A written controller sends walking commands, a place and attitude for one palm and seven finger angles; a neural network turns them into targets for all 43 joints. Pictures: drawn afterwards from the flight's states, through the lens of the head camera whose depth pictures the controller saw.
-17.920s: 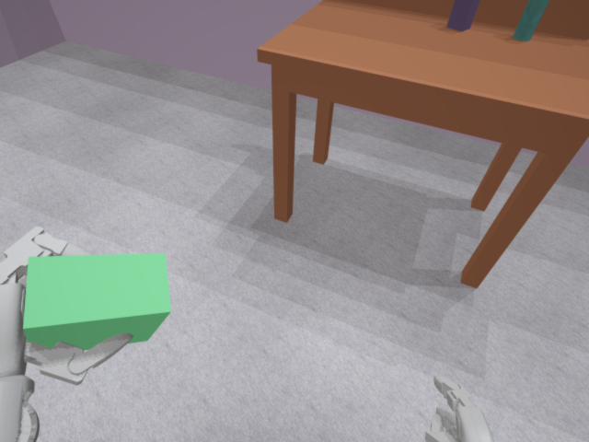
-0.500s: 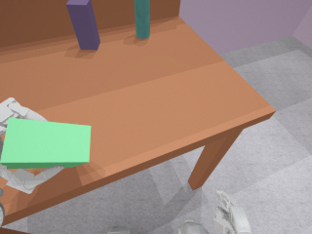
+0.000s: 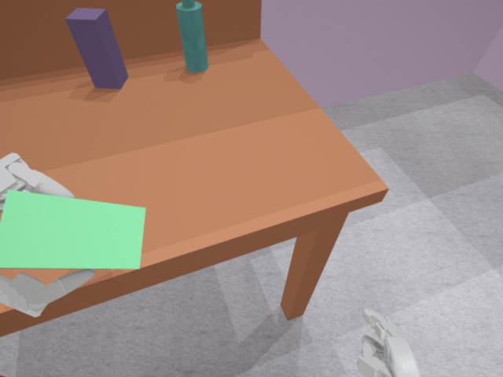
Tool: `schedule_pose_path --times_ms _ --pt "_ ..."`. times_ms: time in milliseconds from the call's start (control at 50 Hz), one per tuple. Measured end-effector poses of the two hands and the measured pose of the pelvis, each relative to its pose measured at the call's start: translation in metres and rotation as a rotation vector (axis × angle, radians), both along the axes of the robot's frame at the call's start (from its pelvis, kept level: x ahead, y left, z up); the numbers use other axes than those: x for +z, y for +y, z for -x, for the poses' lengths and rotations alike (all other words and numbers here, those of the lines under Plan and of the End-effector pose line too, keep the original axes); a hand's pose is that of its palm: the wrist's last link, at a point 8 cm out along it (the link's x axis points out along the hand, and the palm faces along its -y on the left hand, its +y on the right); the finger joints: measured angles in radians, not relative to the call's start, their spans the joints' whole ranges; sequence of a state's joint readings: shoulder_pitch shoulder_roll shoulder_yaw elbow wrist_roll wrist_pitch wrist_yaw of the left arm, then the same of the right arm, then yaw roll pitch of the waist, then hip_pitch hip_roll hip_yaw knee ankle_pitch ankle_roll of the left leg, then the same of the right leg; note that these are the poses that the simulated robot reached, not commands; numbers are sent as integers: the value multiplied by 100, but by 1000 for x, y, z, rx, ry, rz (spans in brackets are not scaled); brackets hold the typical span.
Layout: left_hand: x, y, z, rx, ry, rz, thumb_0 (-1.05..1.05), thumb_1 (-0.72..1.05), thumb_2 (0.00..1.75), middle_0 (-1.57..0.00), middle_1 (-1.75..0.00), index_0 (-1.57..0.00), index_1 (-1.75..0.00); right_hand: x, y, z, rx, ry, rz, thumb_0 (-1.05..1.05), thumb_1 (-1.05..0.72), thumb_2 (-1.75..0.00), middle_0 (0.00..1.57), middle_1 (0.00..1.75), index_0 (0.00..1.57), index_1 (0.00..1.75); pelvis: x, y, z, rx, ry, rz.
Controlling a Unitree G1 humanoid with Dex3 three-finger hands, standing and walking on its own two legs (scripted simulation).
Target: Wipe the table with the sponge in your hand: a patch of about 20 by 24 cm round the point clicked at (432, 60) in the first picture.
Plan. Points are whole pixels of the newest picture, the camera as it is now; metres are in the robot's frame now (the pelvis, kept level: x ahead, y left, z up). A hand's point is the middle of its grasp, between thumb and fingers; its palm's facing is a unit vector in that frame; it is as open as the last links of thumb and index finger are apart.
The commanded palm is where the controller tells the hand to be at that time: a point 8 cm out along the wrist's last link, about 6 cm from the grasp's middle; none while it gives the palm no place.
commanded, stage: shuffle to correct the standing spot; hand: left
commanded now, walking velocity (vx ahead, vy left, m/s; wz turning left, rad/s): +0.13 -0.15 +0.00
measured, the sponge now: (86, 239) +0.22 +0.20 +0.18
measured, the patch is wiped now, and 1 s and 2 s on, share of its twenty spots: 0.00 0.00 0.00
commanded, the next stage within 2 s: come to a stop and stand still in 1.64 s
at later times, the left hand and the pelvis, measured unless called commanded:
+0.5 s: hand (144, 239) +0.21 +0.13 +0.21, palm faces +0.46 -0.71 -0.54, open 10.4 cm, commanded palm +0.15 +0.16 +0.20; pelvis +0.01 -0.13 +0.00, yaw +3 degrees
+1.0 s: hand (248, 176) +0.30 +0.03 +0.21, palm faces +0.31 -0.75 -0.58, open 10.4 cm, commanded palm +0.24 +0.07 +0.20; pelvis +0.06 -0.20 +0.04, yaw -3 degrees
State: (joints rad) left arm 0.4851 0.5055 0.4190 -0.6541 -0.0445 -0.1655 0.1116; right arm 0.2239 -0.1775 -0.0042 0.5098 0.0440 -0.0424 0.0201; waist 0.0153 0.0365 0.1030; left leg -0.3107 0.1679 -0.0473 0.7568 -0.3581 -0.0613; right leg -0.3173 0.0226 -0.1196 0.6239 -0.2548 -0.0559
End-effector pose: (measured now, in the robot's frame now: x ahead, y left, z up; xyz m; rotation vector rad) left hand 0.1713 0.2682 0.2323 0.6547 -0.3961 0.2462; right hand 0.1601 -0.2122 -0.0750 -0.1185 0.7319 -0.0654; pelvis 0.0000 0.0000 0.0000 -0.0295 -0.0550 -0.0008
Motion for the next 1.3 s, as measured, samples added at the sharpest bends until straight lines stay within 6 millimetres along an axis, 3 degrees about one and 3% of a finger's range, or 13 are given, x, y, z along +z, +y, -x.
schedule_pose_path --times_ms 80,160,280,400,460,520,620,720,800,900,980,1160,1300 --pt "-3 -5 6 85 9 60 0 -52 102 -72 -132 -73 -131 -8 -25 4 -8 42 -9 1 -91 -89 20 30 20 30 5 -22 5 14 -22 -15" --pt "-32 -11 10 183 124 194 0 -53 102 -72 -132 -73 -131 7 -51 15 -25 54 14 1 -91 -89 20 30 20 30 17 -43 4 -1 3 -65" --pt "-65 -52 8 151 160 331 0 -53 102 -72 -132 -73 -131 20 -89 21 -16 22 123 1 -91 -89 20 30 20 30 14 -68 2 14 17 -56" --pt "-31 -93 -1 87 84 193 0 -53 102 -72 -131 -73 -131 16 -117 13 -24 -2 81 1 -91 -89 20 30 20 30 14 -99 0 37 -4 -79" --pt "-5 -103 1 124 33 55 0 -53 102 -72 -131 -73 -131 0 -129 3 -10 -7 31 1 -91 -89 20 30 20 30 8 -117 -6 46 7 -68" --pt "1 -108 5 188 19 26 0 -53 102 -72 -131 -73 -131 -16 -142 -4 -3 30 -1 1 -91 -89 20 30 20 30 5 -135 -9 57 -4 -39" --pt "-36 -122 -2 285 169 191 0 -53 102 -72 -131 -73 -131 -8 -164 -7 8 83 -19 1 -91 -89 20 30 20 30 22 -157 -21 18 29 -90" --pt "-63 -164 -28 233 285 267 0 -53 102 -72 -131 -73 -130 4 -191 -15 13 74 17 1 -91 -89 20 30 20 30 31 -176 -30 -3 48 -122" --pt "-38 -196 -55 101 211 214 0 -53 102 -72 -131 -73 -130 15 -214 -25 -13 47 42 1 -91 -89 20 30 20 30 34 -188 -37 -25 59 -135" --pt "8 -208 -79 17 98 55 0 -53 102 -72 -131 -73 -130 24 -238 -39 -88 8 37 1 -91 -89 20 30 20 30 36 -196 -49 -49 84 -141" --pt "12 -200 -89 62 135 7 0 -53 102 -72 -131 -73 -130 23 -247 -47 -130 8 20 1 -91 -89 20 30 20 30 37 -198 -60 -57 96 -146" --pt "-37 -197 -82 172 301 178 0 -53 102 -73 -131 -73 -130 13 -240 -56 -87 93 28 1 -91 -89 19 30 19 30 38 -198 -67 -47 80 -159" --pt "-13 -206 -89 74 206 139 0 -53 102 -73 -131 -74 -130 20 -219 -72 -61 68 15 1 -91 -89 20 30 20 30 37 -191 -63 -51 86 -160"
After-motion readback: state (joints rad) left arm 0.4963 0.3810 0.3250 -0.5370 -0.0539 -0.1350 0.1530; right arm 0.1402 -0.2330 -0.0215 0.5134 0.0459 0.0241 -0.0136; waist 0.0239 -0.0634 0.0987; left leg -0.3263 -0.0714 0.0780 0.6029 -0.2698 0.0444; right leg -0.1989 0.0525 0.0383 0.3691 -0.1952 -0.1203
